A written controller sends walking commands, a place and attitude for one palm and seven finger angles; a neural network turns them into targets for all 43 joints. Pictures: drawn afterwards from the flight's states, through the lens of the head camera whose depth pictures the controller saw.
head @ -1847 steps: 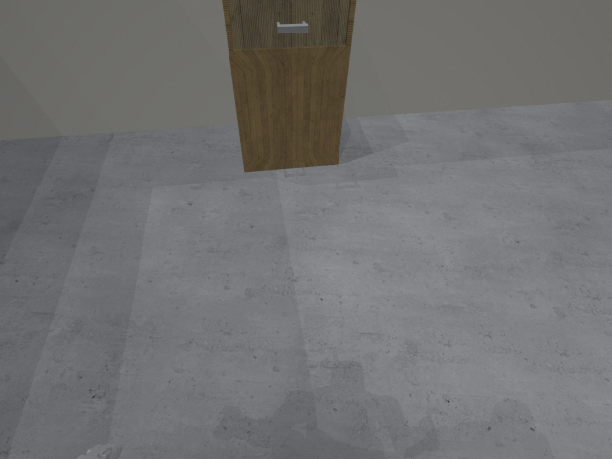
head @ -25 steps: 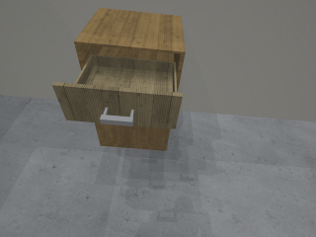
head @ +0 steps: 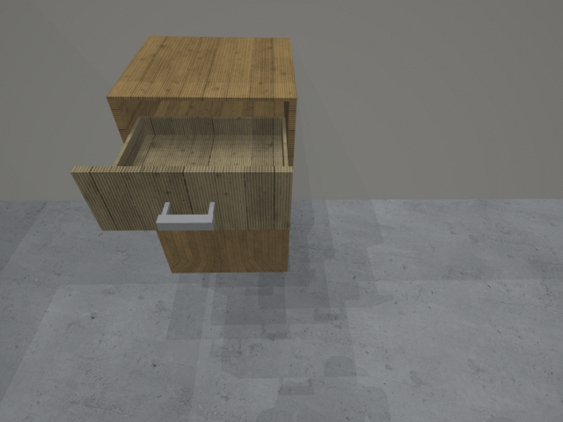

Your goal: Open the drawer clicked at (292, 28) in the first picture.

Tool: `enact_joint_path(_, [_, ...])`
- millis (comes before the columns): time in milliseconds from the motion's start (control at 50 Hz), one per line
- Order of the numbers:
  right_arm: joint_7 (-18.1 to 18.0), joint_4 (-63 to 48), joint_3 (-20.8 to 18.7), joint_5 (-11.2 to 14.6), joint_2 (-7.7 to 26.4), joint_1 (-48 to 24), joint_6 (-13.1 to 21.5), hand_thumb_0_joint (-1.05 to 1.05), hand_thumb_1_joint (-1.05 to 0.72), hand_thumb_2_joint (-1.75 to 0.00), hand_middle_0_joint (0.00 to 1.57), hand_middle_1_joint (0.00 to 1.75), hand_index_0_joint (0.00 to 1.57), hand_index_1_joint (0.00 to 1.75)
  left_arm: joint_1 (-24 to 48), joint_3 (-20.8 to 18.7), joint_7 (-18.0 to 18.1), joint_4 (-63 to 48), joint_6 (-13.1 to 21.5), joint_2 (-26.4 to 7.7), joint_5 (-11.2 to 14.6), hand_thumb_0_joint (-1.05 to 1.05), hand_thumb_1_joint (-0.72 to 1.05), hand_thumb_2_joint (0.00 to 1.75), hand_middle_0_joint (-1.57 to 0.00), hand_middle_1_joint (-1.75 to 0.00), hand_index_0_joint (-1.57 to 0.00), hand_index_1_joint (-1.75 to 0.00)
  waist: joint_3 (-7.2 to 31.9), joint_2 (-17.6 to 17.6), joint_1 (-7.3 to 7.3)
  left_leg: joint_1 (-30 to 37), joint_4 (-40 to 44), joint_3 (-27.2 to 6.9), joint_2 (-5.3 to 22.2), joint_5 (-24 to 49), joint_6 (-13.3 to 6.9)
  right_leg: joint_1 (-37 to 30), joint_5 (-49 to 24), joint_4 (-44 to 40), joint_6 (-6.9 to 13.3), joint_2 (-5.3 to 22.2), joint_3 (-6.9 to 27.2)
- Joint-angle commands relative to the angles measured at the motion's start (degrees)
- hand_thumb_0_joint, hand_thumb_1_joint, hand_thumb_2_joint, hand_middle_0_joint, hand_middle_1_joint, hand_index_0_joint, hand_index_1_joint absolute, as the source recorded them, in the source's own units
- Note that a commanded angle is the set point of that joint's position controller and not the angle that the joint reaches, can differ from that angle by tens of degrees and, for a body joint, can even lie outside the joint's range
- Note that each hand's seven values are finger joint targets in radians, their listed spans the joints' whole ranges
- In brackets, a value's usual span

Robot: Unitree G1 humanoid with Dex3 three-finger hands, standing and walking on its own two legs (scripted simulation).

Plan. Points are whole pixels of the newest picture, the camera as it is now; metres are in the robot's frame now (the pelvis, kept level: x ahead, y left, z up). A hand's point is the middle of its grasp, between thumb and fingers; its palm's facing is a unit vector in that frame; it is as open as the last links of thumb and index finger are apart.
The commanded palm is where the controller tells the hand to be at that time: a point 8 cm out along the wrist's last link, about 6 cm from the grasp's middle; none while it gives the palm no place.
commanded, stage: come to a stop and stand still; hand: left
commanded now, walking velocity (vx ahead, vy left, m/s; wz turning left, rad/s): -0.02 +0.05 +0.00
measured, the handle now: (187, 214) +0.53 +0.23 -0.06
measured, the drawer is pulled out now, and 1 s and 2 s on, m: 0.30 0.30 0.30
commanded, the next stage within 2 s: look again from close up in 0.64 s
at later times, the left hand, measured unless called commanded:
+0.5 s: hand out of the picture -0.03 +0.21 -0.18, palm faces +0.05 -0.98 -0.17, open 7.4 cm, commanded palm none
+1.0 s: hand out of the picture -0.05 +0.20 -0.18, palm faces +0.04 -0.99 -0.13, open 7.4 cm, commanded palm none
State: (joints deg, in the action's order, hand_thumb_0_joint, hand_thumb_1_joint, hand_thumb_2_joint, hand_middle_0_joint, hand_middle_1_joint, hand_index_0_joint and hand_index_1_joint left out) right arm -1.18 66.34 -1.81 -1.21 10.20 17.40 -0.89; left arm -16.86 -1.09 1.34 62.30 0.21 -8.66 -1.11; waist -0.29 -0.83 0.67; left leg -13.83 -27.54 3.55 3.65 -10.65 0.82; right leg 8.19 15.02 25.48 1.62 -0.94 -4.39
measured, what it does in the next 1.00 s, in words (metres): stands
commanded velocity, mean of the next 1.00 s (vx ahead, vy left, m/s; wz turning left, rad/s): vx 0.00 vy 0.00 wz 0.00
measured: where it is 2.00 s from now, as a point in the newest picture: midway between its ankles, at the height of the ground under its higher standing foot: outside the picture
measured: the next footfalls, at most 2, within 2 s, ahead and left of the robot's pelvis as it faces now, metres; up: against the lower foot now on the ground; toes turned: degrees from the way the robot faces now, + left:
none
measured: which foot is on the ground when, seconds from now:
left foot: down 0.00-1.00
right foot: down 0.00-1.00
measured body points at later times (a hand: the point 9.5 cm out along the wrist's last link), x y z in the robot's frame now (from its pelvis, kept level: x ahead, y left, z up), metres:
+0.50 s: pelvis -0.01 +0.05 -0.01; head -0.02 +0.06 +0.44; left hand -0.03 +0.26 -0.17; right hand -0.01 -0.17 -0.16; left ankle +0.04 +0.13 -0.74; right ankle -0.01 -0.10 -0.74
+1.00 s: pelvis -0.02 +0.04 +0.00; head -0.02 +0.07 +0.45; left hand -0.06 +0.25 -0.17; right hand +0.00 -0.18 -0.15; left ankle +0.04 +0.13 -0.74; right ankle -0.01 -0.10 -0.74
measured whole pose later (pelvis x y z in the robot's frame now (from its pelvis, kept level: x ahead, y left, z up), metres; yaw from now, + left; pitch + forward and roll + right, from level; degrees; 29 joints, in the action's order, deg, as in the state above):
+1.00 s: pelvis -0.02 +0.04 +0.00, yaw +1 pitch -2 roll -1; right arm -0.8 63.1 -0.3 -0.5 8.5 15.5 0.0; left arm -21.4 0.8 2.1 62.2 0.5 -8.0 -1.5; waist -1.0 2.0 -0.4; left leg -15.9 -25.8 3.7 -0.9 -8.6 -3.1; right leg 10.9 12.7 25.3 -2.1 3.2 -3.7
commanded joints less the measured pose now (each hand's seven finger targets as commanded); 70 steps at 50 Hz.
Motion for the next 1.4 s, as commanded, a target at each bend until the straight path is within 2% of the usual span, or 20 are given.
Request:
enact_joint_path(0, [-0.2,-1.2,0.9,0.3,2.3,1.9,1.4,0.0,-0.9,-0.9,0.2,0.3,0.2,0.3,-2.8,-0.9,0.5,-0.5,0.8,-6.4,0.5,0.0,0.9,0.9,-0.2,-0.3,-0.2,-0.3,-6.5,0.1,-1.19,1.2,6.1,-3.2,2.1,3.4,-0.3,5.7,0.3,-9.9,0.7,8.9,8.0])
enact_joint_path(100, [-0.8,0.0,1.1,0.6,2.0,3.4,1.7,0.0,-0.9,-0.9,0.2,0.3,0.2,0.3,-5.1,-0.1,0.8,1.4,0.7,-4.2,0.7,0.0,0.9,0.9,-0.2,-0.3,-0.2,-0.3,-4.0,-0.2,-1.52,2.6,8.2,-4.0,2.7,4.3,-0.8,2.4,-3.8,-9.1,-0.4,7.8,6.0])
enact_joint_path(120, [0.2,-4.8,2.1,0.6,2.5,-3.7,3.2,0.0,-0.9,-0.9,0.2,0.3,0.2,0.3,-8.8,0.9,3.0,2.8,2.7,-5.3,-0.2,0.0,0.9,0.9,-0.2,-0.3,-0.2,-0.3,-9.0,-0.2,-3.79,-4.1,-5.5,-2.1,1.4,1.1,0.6,5.4,-25.9,-8.5,-0.6,11.8,10.9])
enact_joint_path(140, [0.2,-6.7,2.1,0.7,0.7,-0.4,2.6,0.0,-0.9,-0.9,0.2,0.3,0.2,0.3,-7.5,0.2,2.7,1.7,3.6,-7.7,-0.3,0.0,0.9,0.9,-0.2,-0.3,-0.2,-0.3,-4.8,3.5,0.6,-2.3,-4.3,-2.6,0.6,-2.2,0.3,1.5,-42.1,-6.3,1.1,15.5,10.6])
enact_joint_path(160, [0.1,-6.1,1.9,0.5,0.0,4.9,2.8,0.0,-0.9,-0.9,0.2,0.3,0.2,0.3,-6.8,0.3,2.4,0.1,3.7,-7.3,0.1,0.0,0.9,0.9,-0.2,-0.3,-0.2,-0.3,3.9,5.7,1.18,0.6,-3.3,-2.1,0.0,-4.8,-1.0,-2.6,-37.0,-2.7,2.3,14.5,8.7])
enact_joint_path(180, [-0.1,-5.8,1.7,0.5,0.8,5.9,2.9,0.0,-0.9,-0.9,0.2,0.3,0.2,0.3,-5.1,0.5,2.2,-0.4,3.5,-6.0,0.5,0.0,0.9,0.9,-0.2,-0.3,-0.2,-0.3,7.0,5.3,1.29,2.1,-2.3,-3.1,-0.1,-1.1,-1.2,-3.6,-30.1,-1.3,2.3,12.5,7.1])
enact_joint_path(200, [-0.2,-5.6,1.6,0.6,1.4,5.7,2.8,0.0,-0.9,-0.9,0.2,0.3,0.2,0.3,-4.5,0.6,1.9,-1.0,3.0,-5.6,0.6,0.0,0.9,0.9,-0.2,-0.3,-0.2,-0.3,6.0,2.2,0.97,2.7,-0.8,-3.7,0.6,1.4,-1.4,-1.1,-18.6,-1.2,2.2,10.9,6.5])
enact_joint_path(240, [-0.1,-6.1,1.5,0.3,2.0,3.8,2.5,0.0,-0.9,-0.9,0.2,0.3,0.2,0.3,-4.2,0.7,1.7,-1.3,1.7,-4.4,0.3,0.0,0.9,0.9,-0.2,-0.3,-0.2,-0.3,-3.4,-4.6,-0.08,-1.4,1.8,-6.3,1.8,1.8,-2.0,5.4,-1.3,-2.1,1.7,7.6,5.2])
enact_joint_path(300, [0.0,-7.7,1.0,0.3,3.1,3.7,1.9,0.0,-0.9,-0.9,0.2,0.3,0.2,0.3,-5.8,0.8,1.4,-1.3,0.9,-3.3,0.0,0.0,0.9,0.9,-0.2,-0.3,-0.2,-0.3,-7.7,-0.8,-0.28,-8.4,6.6,-9.2,1.9,-11.4,-3.0,6.6,6.8,-1.7,1.0,5.8,4.2])
enact_joint_path(460, [0.1,-8.7,0.1,0.2,5.0,1.6,1.7,0.0,-0.9,-0.9,0.2,0.3,0.2,0.3,-8.4,0.7,1.2,-2.7,0.3,-2.6,-0.4,0.0,0.9,0.9,-0.2,-0.3,-0.2,-0.3,-5.8,-1.5,-1.27,-9.1,14.0,-13.3,3.7,-19.9,-4.2,4.8,3.7,0.9,-0.1,4.9,2.2])
enact_joint_path(640, [0.4,-7.8,0.4,0.5,5.2,0.9,2.0,0.0,-0.9,-0.9,0.2,0.3,0.2,0.3,-8.9,0.9,1.0,-2.8,0.9,-4.3,-0.3,0.0,0.9,0.9,-0.2,-0.3,-0.2,-0.3,-3.5,0.7,-0.86,-4.5,11.7,-10.5,2.5,-12.2,-3.5,5.2,0.8,-3.1,-0.2,6.5,4.0])
enact_joint_path(700, [0.4,-7.5,0.6,0.6,5.4,0.4,2.1,0.0,-0.9,-0.9,0.2,0.3,0.2,0.3,-9.2,1.1,0.9,-2.4,0.9,-4.3,-0.2,0.0,0.9,0.9,-0.2,-0.3,-0.2,-0.3,-4.4,-0.7,-0.87,-4.5,11.7,-10.0,2.4,-12.2,-3.3,5.5,0.5,-3.7,-0.5,6.7,4.4])
enact_joint_path(1240, [0.2,-3.9,0.8,0.7,2.7,2.0,1.9,0.0,-0.9,-0.9,0.2,0.3,0.2,0.3,-9.1,0.8,1.2,-1.5,1.1,-3.6,0.0,0.0,0.9,0.9,-0.2,-0.3,-0.2,-0.3,-3.7,0.8,-0.96,-3.4,9.7,-7.9,1.8,-7.4,-2.4,5.0,0.5,-5.8,-0.2,7.1,5.0])
enact_joint_path(1260, [0.2,-3.9,0.9,0.8,2.7,1.9,2.0,0.0,-0.9,-0.9,0.2,0.3,0.2,0.3,-9.2,0.9,1.2,-1.3,1.2,-3.2,0.0,0.0,0.9,0.9,-0.2,-0.3,-0.2,-0.3,-4.2,0.4,-1.09,-3.9,9.6,-7.6,1.8,-7.1,-2.4,5.0,-0.2,-5.8,-0.3,7.2,5.0])
enact_joint_path(1280, [0.4,-8.2,0.9,0.7,5.1,-3.9,2.2,0.0,-0.9,-0.9,0.2,0.3,0.2,0.3,-9.8,1.2,2.9,0.1,1.4,-5.6,-0.9,0.0,0.9,0.9,-0.2,-0.3,-0.2,-0.3,-8.1,-2.0,-2.67,-5.1,-0.3,-3.4,0.8,-6.1,-0.3,8.4,-2.0,-6.4,0.4,8.4,6.6])
enact_joint_path(1300, [-2.6,-31.6,2.2,5.3,12.9,-2.8,10.6,0.0,-0.9,-0.9,0.2,0.3,0.2,0.3,34.2,5.2,4.3,-92.7,11.6,-19.5,-5.3,0.0,0.88,0.89,-0.2,-0.32,-0.2,-0.32,22.1,-18.5,4.77,14.2,6.3,-1.8,-2.8,-4.0,-2.6,6.2,0.6,3.1,1.3,1.1,3.9])
enact_joint_path(1320, [-5.2,-26.3,2.6,5.2,10.3,-8.0,16.9,0.0,-0.9,-0.9,0.2,0.3,0.2,0.3,10.6,0.3,9.9,-76.4,7.3,-19.4,-6.3,0.0,0.85,0.88,-0.2,-0.33,-0.2,-0.33,19.9,-20.7,-1.7,10.8,8.8,-6.5,0.3,-17.5,-0.8,10.3,7.1,9.8,1.8,0.7,-1.1])
enact_joint_path(1340, [-5.5,-26.1,1.4,6.1,6.7,-8.2,19.1,0.0,-0.9,-0.9,0.2,0.3,0.2,0.3,-7.0,4.4,12.5,-66.7,-1.2,-10.7,-6.7,0.0,0.83,0.87,-0.21,-0.34,-0.21,-0.34,8.6,-12.6,-1.37,-0.2,11.5,-9.0,0.6,-24.8,0.1,14.4,9.8,10.8,0.4,-0.1,-1.8])
enact_joint_path(1360, [-5.7,-24.3,0.7,7.3,7.5,-5.1,19.5,0.0,-0.9,-0.9,0.2,0.3,0.2,0.3,-9.7,10.9,12.7,-62.3,-3.4,-2.6,-9.1,0.0,0.81,0.86,-0.21,-0.36,-0.21,-0.36,3.2,-7.4,0.59,-2.8,7.3,-5.6,-1.3,-21.2,-1.4,15.0,6.4,8.8,0.0,-0.1,-1.3])
enact_joint_path(1380, [-5.2,-28.9,0.3,6.6,9.2,-6.8,20.7,0.0,-0.9,-0.9,0.2,0.3,0.2,0.3,-2.3,13.0,13.7,-71.7,-2.2,-4.3,-12.9,0.0,0.78,0.85,-0.21,-0.37,-0.21,-0.37,-2.3,-4.9,1.91,-5.7,4.9,-6.7,-1.9,-20.6,-1.9,18.3,8.1,7.4,0.0,0.0,0.2])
